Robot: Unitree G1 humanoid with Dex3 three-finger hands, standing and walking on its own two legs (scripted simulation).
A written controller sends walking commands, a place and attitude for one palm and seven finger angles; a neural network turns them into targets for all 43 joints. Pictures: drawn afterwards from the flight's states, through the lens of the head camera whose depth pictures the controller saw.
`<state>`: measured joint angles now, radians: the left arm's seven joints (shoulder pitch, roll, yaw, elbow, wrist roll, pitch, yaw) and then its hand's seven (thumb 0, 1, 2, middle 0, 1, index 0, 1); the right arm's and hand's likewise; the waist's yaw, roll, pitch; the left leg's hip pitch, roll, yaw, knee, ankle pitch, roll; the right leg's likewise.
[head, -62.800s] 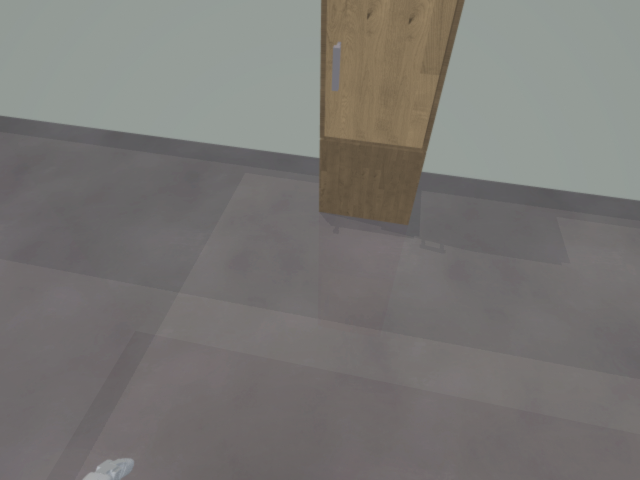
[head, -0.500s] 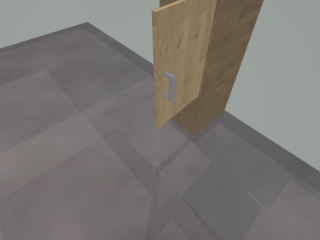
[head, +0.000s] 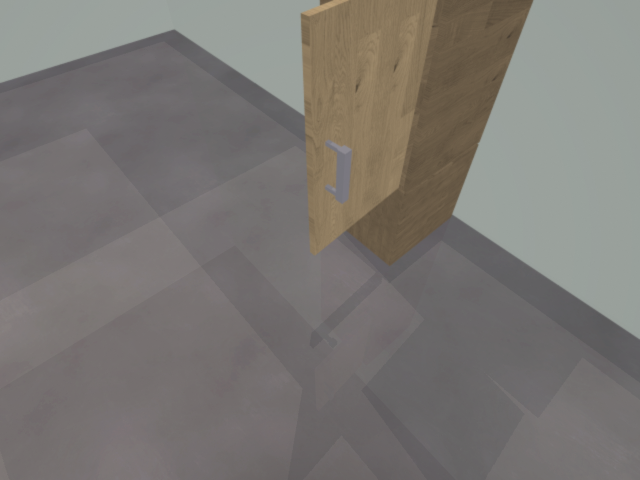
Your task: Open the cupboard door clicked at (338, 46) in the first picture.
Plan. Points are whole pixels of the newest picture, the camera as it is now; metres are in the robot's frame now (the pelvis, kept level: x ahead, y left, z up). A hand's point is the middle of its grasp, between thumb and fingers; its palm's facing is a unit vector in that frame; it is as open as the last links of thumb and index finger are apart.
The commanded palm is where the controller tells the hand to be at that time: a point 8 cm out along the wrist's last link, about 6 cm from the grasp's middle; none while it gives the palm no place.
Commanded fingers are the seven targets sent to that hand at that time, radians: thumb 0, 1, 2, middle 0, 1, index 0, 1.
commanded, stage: look to check the result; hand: left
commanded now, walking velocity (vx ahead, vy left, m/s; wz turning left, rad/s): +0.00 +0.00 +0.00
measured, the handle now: (336, 171) +0.71 +0.01 -0.07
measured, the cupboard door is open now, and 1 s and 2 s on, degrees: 94 94 94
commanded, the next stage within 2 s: stand and wait in 0.22 s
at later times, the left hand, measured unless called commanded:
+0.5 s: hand out of the picture +0.04 +0.19 -0.17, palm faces +0.01 -0.97 -0.26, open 7.4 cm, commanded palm none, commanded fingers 0.00 0.90 0.90 -0.20 -0.30 -0.20 -0.30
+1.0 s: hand out of the picture +0.05 +0.18 -0.17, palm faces +0.01 -0.96 -0.27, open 7.4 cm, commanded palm none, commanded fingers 0.00 0.90 0.90 -0.20 -0.30 -0.20 -0.30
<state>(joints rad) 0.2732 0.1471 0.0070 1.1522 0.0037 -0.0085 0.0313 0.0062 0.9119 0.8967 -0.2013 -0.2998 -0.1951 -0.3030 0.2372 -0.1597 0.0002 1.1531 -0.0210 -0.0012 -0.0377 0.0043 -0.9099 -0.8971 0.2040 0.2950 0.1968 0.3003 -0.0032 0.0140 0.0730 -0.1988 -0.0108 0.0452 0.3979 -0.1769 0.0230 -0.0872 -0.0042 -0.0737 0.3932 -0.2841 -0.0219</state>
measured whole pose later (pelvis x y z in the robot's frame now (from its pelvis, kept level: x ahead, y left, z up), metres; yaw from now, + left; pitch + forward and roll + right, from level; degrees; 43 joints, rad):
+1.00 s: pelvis +0.02 -0.02 +0.00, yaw +0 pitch -2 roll +1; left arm 0.19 0.22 0.01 1.13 0.00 -0.01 0.02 0.01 0.91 0.90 -0.20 -0.30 -0.20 -0.30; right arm 0.17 -0.24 0.00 1.15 -0.02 0.00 -0.03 0.01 -0.91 -0.90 0.21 0.30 0.20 0.30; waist -0.01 0.01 0.07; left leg -0.14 0.02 0.04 0.36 -0.19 -0.01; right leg -0.02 0.03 -0.08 0.32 -0.28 -0.05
